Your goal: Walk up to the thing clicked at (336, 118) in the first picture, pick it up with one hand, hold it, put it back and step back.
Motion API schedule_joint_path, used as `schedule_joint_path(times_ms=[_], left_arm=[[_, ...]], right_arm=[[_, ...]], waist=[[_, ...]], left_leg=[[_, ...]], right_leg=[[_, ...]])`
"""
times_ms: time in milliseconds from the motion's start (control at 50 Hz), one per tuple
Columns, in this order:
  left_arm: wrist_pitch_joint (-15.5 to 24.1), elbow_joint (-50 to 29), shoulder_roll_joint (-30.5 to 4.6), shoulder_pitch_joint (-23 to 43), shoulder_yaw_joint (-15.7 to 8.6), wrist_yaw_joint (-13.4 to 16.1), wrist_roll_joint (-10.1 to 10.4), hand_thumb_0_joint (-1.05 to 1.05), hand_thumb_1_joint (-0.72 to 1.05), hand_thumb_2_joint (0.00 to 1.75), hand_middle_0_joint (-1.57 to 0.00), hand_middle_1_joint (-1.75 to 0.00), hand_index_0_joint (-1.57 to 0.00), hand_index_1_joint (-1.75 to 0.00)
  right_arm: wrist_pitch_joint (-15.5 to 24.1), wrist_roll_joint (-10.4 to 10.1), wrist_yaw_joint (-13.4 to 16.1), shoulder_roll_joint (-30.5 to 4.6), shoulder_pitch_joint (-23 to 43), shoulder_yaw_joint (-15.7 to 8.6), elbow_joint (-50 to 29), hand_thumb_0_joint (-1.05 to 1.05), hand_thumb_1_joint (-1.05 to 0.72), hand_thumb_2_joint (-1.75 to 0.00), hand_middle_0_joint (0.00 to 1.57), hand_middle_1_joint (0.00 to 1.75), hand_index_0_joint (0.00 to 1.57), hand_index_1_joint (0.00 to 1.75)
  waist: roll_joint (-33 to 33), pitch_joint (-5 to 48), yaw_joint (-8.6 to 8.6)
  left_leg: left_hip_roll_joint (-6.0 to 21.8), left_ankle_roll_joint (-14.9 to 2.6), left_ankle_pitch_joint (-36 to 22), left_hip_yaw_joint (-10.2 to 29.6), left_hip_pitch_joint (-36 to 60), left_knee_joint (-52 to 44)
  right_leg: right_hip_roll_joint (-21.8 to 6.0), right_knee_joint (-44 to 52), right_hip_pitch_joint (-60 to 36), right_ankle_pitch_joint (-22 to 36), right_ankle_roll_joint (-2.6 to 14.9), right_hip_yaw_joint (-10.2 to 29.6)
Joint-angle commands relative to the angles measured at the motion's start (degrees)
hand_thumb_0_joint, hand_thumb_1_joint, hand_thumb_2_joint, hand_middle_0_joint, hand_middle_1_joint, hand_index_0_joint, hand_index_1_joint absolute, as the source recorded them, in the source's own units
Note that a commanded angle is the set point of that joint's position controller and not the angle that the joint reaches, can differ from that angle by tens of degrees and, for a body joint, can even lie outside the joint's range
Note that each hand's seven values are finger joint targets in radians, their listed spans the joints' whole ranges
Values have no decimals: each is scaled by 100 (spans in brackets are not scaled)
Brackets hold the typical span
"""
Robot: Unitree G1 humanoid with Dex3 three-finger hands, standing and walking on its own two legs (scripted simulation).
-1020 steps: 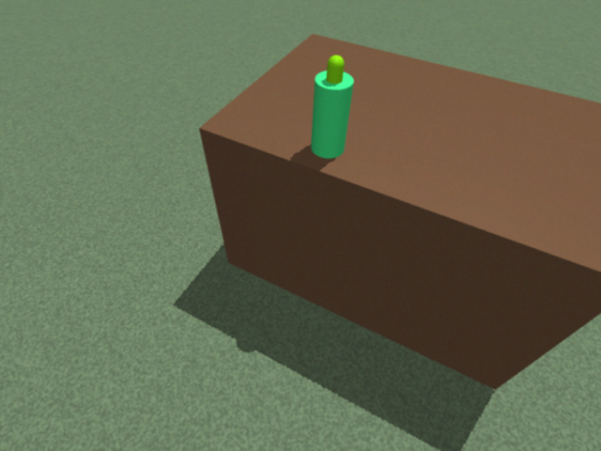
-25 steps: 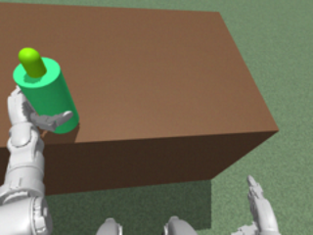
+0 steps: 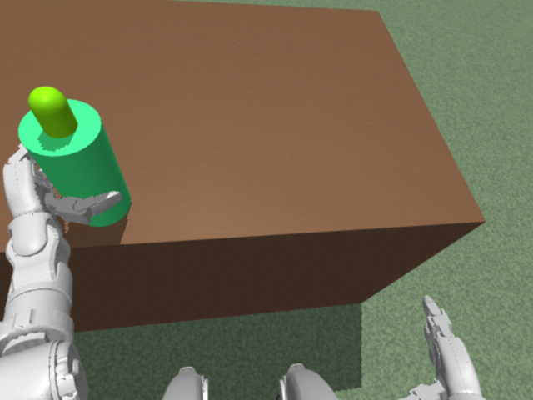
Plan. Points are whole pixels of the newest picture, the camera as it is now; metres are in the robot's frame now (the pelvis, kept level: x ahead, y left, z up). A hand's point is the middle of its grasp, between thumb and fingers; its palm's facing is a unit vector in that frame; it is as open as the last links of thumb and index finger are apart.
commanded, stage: open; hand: left
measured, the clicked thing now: (79, 160) +0.44 +0.23 +0.07
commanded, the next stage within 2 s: withdraw in 0.24 s
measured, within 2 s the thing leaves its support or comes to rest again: rests again in 0.10 s
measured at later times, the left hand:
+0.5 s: hand (64, 165) +0.44 +0.26 +0.06, palm faces +0.34 -0.94 +0.00, open 16.5 cm
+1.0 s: hand out of the picture +0.39 +0.39 +0.09, palm faces +0.46 -0.85 -0.27, open 17.5 cm
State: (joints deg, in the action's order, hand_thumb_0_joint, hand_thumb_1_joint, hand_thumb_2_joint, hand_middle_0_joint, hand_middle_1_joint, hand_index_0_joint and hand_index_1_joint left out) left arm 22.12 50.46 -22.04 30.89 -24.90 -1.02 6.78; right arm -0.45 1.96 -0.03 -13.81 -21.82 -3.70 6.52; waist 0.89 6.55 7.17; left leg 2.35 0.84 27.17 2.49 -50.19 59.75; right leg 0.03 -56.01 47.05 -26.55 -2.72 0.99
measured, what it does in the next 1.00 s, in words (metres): stands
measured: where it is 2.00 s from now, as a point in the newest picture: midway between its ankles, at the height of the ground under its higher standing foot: outside the picture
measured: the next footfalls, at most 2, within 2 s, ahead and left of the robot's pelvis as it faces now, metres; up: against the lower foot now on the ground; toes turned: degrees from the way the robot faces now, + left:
none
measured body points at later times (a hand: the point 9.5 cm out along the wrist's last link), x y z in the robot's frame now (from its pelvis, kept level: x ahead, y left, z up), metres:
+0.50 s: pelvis -0.01 -0.01 +0.00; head +0.09 +0.02 +0.44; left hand +0.42 +0.30 +0.06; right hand +0.15 -0.27 -0.02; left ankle +0.01 +0.12 -0.67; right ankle +0.00 -0.15 -0.67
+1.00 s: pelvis +0.00 +0.00 +0.02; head +0.08 +0.02 +0.47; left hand +0.36 +0.43 +0.11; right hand +0.14 -0.25 -0.04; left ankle +0.01 +0.12 -0.67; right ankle +0.00 -0.15 -0.67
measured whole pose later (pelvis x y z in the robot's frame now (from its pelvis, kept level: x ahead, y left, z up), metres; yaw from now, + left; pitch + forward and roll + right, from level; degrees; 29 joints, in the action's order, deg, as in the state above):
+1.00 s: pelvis +0.00 +0.00 +0.02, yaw +0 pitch +14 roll -2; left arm 4.9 58.6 -41.8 32.1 -31.6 -7.2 0.1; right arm -4.0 -2.8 0.1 -13.9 -21.1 0.2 14.6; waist 0.5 5.8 3.9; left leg 2.0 0.8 23.5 1.8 -42.4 51.4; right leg -0.5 -48.4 39.7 -23.2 -2.6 1.4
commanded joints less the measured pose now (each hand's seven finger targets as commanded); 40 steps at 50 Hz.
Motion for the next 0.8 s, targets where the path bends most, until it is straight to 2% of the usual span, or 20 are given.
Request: schedule_joint_path(times_ms=[0,60,100,140,160,180,220,260,320,340,420,440,500,520,540,600,680,720,760,780], left_arm=[[679,-1819,-1628,2709,-127,93,70,0,-50,51,-79,-73,-84,-72],[476,-1196,-1288,2319,170,4,-68,0,-57,34,-60,-54,-63,-53],[402,-1365,-1457,2388,19,-52,-30,0,-60,28,-52,-46,-55,-44],[220,-895,-1134,1989,122,-140,36,0,-61,24,-46,-39,-49,-37],[174,-881,-1167,1902,97,-152,52,0,-61,21,-43,-35,-46,-34],[191,-1216,-1324,2124,-5,-157,82,0,-61,21,-42,-34,-44,-33],[190,-1126,-1296,2106,-78,-177,142,0,-61,20,-37,-31,-40,-30],[229,-1286,-1285,2175,-55,-170,155,0,-61,18,-35,-28,-37,-27],[315,-1247,-1530,2340,-225,-121,95,0,-61,12,-26,-20,-28,-19],[354,-1272,-1440,2378,-126,-129,86,0,-61,17,-18,-24,-22,-22],[374,-1469,-2418,2453,-729,-50,-11,0,-61,14,-9,-17,-13,-15],[318,-1174,-2429,2265,-790,-69,-13,0,-61,12,-6,-14,-10,-13],[362,-1919,-2983,2806,-1055,-177,33,0,-61,10,-4,-11,-8,-10],[303,-1819,-2919,2880,-967,-251,28,0,-61,9,-5,-11,-8,-10],[259,-2055,-3266,2975,-1143,-276,-3,0,-61,9,-6,-12,-9,-10],[-122,-1243,-2973,2631,-809,-537,-17,0,-61,7,-7,-11,-10,-9],[-526,-202,-3015,2214,-830,-981,140,0,-61,6,-6,-11,-10,-8],[-649,167,-2868,2043,-691,-1220,255,0,-61,7,-6,-12,-11,-8],[-692,309,-2800,2020,-637,-1460,350,0,-53,5,-5,-3,-4,-2],[-960,499,-3805,1543,-609,-1118,-475,0,-52,2,-5,-3,-6,-2]], right_arm=[[210,-3,28,-675,15,-350,-864,0,52,-5,5,5,5,5],[155,8,15,-693,-143,-315,-823,0,53,-5,5,5,5,5],[108,0,7,-842,-202,-440,-807,0,54,-5,5,5,5,5],[79,-18,-1,-955,-154,-542,-984,0,55,-4,5,5,5,5],[71,-22,-9,-1022,-232,-604,-977,0,55,-4,5,5,5,5],[52,-38,-24,-921,-371,-527,-918,0,55,-4,5,5,5,5],[24,-67,-39,-919,-275,-565,-944,0,57,-4,5,5,5,5],[20,-76,-51,-890,-243,-558,-1064,0,56,-4,5,5,5,5],[40,-78,-29,-948,-151,-597,-1255,0,55,-4,5,5,5,5],[29,-71,-43,-709,-289,-403,-1023,0,56,-4,5,5,5,5],[-34,-74,28,-1048,-217,-609,-1499,0,55,-4,5,5,5,5],[-71,-68,24,-1047,-271,-581,-1416,0,55,-4,5,5,5,5],[-129,-88,50,-951,-246,-547,-1101,0,54,-5,5,5,5,5],[-127,-92,62,-918,-132,-467,-1229,0,54,-5,5,5,5,5],[-137,-115,76,-861,-10,-388,-1218,0,53,-5,5,5,5,5],[-122,-180,151,-806,88,-288,-956,0,53,-5,5,5,5,5],[-37,-265,195,-858,259,-182,-548,0,55,-4,5,5,5,5],[35,-305,206,-997,155,-284,-392,0,56,-4,5,5,5,5],[137,-351,215,-949,169,-201,-325,0,61,-3,5,5,5,5],[46,-369,205,-1183,-12,-442,-426,0,61,-4,5,5,5,5]], waist=[[-1243,2868,-140],[-1022,2454,-14],[-1127,2608,-41],[-819,2341,2],[-777,2331,20],[-831,2412,22],[-636,2151,-20],[-575,2256,-36],[-450,2281,-5],[-508,2152,-38],[-574,2813,-159],[-688,2796,-246],[-1297,3082,-352],[-1317,3124,-322],[-1338,3096,-415],[-1163,2577,-252],[-582,1649,-197],[-332,1379,-94],[-298,1372,-57],[-550,1630,-343]], left_leg=[[-45,-30,-2726,-45,2245,-618],[-41,-65,-2412,-99,2047,-672],[-20,-43,-2591,-83,2151,-650],[-15,-61,-2570,-79,2031,-687],[-4,-70,-2645,-90,2009,-668],[-8,-86,-2710,-93,2034,-629],[-17,-83,-2463,-75,1835,-690],[-9,-86,-2363,-52,1893,-717],[-23,-105,-2068,-68,1761,-715],[-59,-128,-1864,-120,1590,-693],[-140,-151,-1904,-206,1635,-670],[-155,-129,-2046,-211,1611,-660],[-149,-81,-2439,-193,1998,-653],[-152,-77,-2459,-197,2050,-666],[-154,-73,-2391,-193,2037,-726],[-141,-91,-2172,-227,2019,-899],[-150,-186,-1551,-264,1443,-1096],[-137,-224,-1259,-269,1314,-1153],[-128,-220,-1346,-269,1390,-1159],[-208,-125,-1675,-321,1726,-1330]], right_leg=[[121,389,-778,2109,355,-321],[124,487,-675,2000,336,-307],[122,481,-648,2049,346,-313],[147,512,-621,2051,342,-343],[156,515,-627,2143,333,-345],[151,497,-621,2212,326,-328],[164,489,-557,2011,343,-352],[166,479,-599,1920,339,-356],[156,475,-618,1768,327,-316],[126,492,-645,1694,314,-264],[82,547,-1280,1899,267,-159],[71,526,-1310,1960,285,-160],[79,495,-1275,2127,326,-148],[76,528,-1306,2133,334,-142],[75,571,-1401,2088,328,-137],[95,786,-1355,1949,311,-126],[105,1081,-1226,1562,260,-110],[102,1172,-1051,1301,252,-102],[114,1142,-950,1346,260,-141],[82,1229,-1196,1628,281,-218]])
